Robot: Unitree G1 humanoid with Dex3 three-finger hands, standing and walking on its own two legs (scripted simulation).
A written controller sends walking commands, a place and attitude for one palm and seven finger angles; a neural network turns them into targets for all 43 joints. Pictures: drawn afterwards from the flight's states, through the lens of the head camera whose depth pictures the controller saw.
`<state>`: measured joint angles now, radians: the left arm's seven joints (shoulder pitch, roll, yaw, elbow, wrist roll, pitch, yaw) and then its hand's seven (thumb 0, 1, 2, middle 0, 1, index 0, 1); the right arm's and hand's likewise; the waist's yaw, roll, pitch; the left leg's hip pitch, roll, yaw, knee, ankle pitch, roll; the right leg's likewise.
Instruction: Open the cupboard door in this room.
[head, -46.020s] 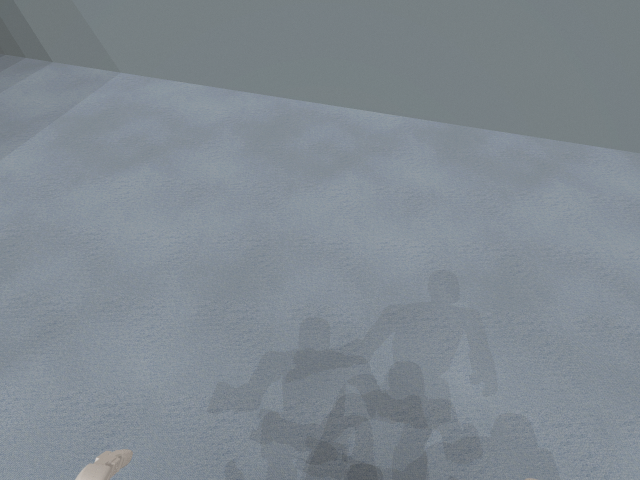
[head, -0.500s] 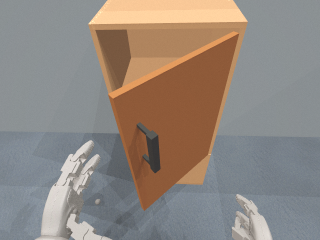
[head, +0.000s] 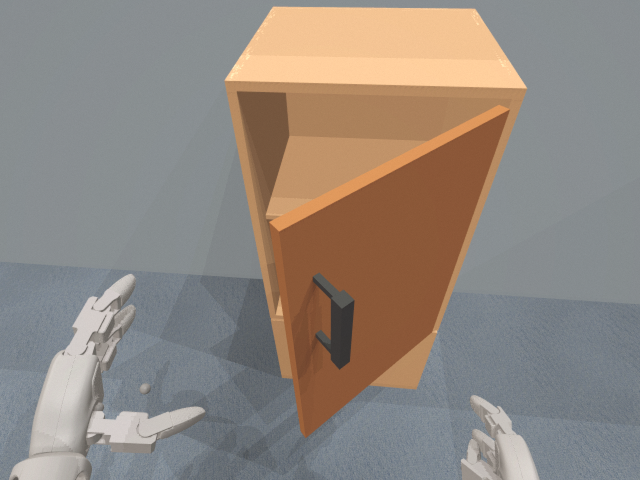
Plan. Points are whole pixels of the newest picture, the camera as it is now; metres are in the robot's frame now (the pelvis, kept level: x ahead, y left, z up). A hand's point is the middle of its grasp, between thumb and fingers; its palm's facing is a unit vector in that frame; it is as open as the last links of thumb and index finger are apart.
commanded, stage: draw the hand back to the body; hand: left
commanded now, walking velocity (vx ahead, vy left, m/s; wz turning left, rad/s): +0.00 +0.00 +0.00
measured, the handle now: (331, 322) +0.31 +0.03 +0.05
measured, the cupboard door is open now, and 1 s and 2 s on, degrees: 44 44 44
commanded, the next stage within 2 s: step back with the hand held close in 0.78 s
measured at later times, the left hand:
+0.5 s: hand (62, 323) +0.20 +0.26 +0.18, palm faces +0.46 -0.79 -0.39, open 8.1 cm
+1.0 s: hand (80, 334) +0.19 +0.24 +0.18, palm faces +0.44 -0.80 -0.42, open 7.4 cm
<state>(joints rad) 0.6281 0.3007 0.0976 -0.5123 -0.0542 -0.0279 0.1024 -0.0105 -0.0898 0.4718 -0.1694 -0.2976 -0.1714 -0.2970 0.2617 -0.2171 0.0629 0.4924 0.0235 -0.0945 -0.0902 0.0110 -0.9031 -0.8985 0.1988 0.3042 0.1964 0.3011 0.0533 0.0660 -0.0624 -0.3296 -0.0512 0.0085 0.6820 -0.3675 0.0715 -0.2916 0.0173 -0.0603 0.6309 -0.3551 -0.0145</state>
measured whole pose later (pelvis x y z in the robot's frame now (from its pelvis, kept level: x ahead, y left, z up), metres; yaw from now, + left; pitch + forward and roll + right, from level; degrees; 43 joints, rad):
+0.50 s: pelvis +0.01 +0.00 +0.02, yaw -1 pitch -3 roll -1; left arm 0.47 0.36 0.35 -0.42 -0.08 -0.06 0.12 0.01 0.75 0.83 -0.20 -0.30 -0.20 -0.30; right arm 0.20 -0.24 0.03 0.61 0.01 -0.08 -0.07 0.01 -0.90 -0.90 0.20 0.30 0.20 0.30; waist 0.07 0.06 0.00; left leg -0.12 -0.05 0.01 0.44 -0.27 0.06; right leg -0.09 0.02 -0.04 0.40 -0.26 -0.02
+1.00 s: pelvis +0.00 -0.03 +0.02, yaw +0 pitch -3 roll -1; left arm 0.47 0.35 0.36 -0.38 -0.08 -0.10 0.10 0.01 0.89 0.90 -0.21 -0.30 -0.21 -0.30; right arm 0.18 -0.23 0.03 0.62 0.01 -0.06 -0.06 0.01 -0.90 -0.90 0.20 0.30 0.20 0.30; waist 0.05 0.08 0.01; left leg -0.14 -0.02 0.00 0.44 -0.25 0.04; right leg -0.10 0.05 -0.06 0.37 -0.22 -0.05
